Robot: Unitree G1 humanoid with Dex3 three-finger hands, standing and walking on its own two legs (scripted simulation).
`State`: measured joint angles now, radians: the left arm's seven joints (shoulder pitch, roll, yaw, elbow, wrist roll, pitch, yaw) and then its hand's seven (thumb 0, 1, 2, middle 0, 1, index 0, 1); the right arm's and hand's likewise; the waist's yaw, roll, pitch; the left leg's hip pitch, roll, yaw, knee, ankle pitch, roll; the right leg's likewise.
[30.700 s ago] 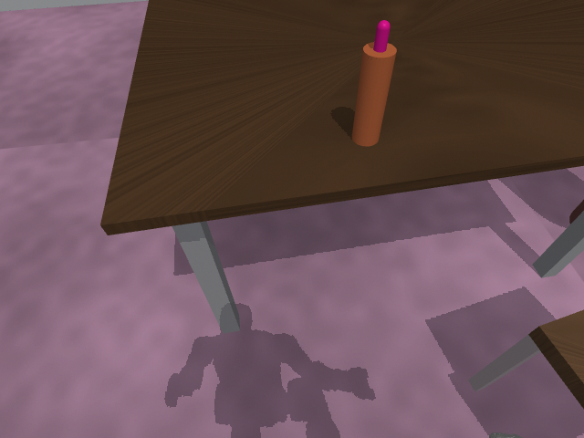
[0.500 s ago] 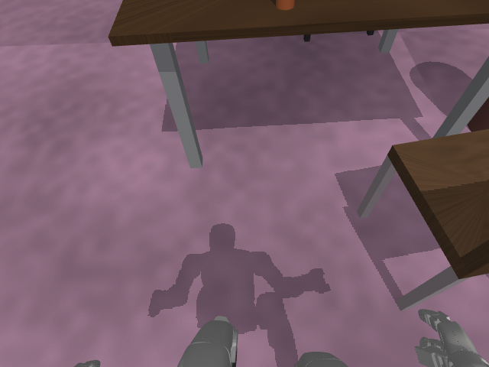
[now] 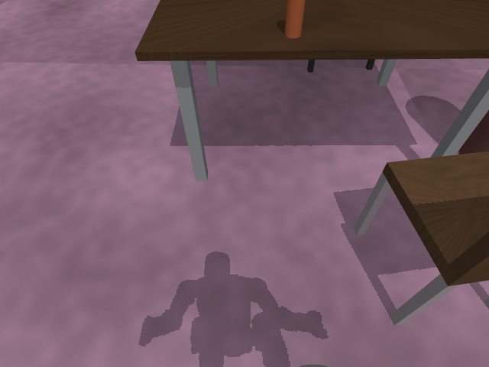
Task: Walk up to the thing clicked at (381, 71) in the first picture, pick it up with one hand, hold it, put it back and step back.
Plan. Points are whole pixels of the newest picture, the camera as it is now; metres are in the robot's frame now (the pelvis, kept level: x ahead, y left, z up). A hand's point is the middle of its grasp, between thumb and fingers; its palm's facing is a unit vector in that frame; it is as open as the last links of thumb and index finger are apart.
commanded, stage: step back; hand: right
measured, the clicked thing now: out of the picture +1.12 -0.17 +0.11
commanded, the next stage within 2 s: stand in 0.60 s
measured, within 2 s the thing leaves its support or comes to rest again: neither
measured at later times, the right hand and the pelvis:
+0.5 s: hand (386, 352) +0.15 -0.23 -0.14, palm faces -0.02 +0.94 -0.34, open 7.4 cm; pelvis +0.05 +0.02 +0.01, yaw +0 degrees
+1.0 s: hand out of the picture +0.13 -0.25 -0.14, palm faces +0.00 +0.94 -0.33, open 7.4 cm; pelvis +0.04 +0.00 +0.02, yaw +0 degrees
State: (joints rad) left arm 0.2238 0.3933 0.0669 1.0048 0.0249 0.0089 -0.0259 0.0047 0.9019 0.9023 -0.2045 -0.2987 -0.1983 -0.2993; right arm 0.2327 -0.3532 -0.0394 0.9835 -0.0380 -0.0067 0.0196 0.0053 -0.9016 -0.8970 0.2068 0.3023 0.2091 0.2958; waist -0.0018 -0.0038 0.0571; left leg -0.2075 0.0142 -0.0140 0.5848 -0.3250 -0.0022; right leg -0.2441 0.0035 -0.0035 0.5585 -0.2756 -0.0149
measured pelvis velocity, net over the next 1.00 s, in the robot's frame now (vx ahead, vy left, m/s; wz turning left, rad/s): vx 0.04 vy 0.00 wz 0.00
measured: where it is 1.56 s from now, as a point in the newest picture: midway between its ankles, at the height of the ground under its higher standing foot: outside the picture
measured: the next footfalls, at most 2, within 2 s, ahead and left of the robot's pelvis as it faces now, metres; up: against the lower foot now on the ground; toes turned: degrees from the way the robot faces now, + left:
none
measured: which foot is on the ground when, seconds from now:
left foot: down 0.00-1.00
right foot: down 0.00-1.00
